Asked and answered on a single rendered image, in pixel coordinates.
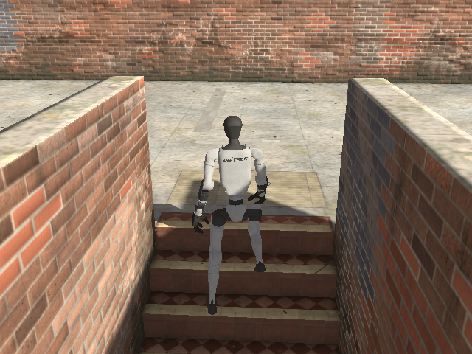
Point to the stairs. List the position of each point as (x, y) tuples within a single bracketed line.
[(288, 309)]

